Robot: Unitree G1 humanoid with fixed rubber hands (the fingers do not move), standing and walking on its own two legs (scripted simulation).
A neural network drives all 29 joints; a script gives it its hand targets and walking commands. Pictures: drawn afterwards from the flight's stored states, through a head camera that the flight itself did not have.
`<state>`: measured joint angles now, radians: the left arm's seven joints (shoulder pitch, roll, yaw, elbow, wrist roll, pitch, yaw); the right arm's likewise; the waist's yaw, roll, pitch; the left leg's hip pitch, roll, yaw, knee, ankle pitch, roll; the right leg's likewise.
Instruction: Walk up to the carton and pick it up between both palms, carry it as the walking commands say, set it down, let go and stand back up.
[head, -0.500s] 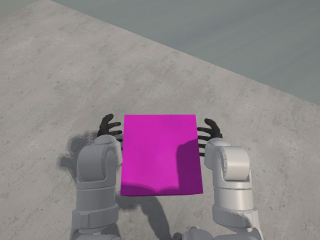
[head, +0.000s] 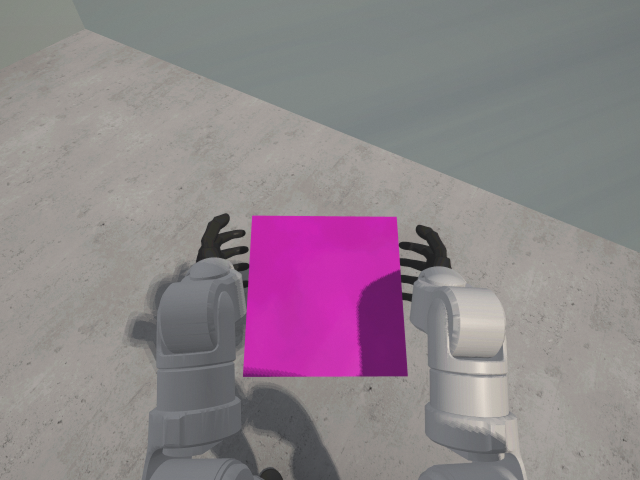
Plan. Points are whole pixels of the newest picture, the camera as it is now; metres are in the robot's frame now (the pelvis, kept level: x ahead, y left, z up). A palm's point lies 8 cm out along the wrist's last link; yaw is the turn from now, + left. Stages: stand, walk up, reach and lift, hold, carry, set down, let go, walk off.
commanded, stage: carry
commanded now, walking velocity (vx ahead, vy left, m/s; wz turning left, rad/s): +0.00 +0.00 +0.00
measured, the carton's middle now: (322, 305) +0.34 -0.01 -0.02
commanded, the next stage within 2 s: none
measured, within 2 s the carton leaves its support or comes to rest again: neither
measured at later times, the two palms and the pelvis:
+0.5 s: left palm (254, 197) +0.44 +0.08 +0.09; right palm (445, 212) +0.42 -0.17 +0.08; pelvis +0.11 -0.03 +0.01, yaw +0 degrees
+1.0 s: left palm (242, 240) +0.38 +0.09 +0.08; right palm (441, 243) +0.38 -0.16 +0.07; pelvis +0.06 -0.04 -0.01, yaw +0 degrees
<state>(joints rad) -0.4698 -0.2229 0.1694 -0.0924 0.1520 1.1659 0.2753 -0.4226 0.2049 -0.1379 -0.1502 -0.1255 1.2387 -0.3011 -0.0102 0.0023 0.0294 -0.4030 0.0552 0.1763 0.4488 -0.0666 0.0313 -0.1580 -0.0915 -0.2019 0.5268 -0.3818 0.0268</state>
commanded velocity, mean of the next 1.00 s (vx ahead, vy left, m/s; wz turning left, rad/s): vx -0.23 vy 0.00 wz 0.00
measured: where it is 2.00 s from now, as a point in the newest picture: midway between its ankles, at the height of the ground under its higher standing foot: outside the picture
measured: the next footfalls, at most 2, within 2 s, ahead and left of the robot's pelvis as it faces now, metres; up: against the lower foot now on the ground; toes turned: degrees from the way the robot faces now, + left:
right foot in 0.12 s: +0.02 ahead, -0.12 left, +0.00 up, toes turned -10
right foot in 0.40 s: +0.12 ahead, -0.12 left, +0.00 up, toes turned -9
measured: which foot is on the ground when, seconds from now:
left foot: down 0.00-0.40, up 0.42-0.68, down 0.70-0.98, up 1.00-1.00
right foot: down 0.00-0.00, up 0.02-0.10, down 0.12-0.26, up 0.28-0.38, down 0.40-0.70, up 0.72-0.96, down 0.98-1.00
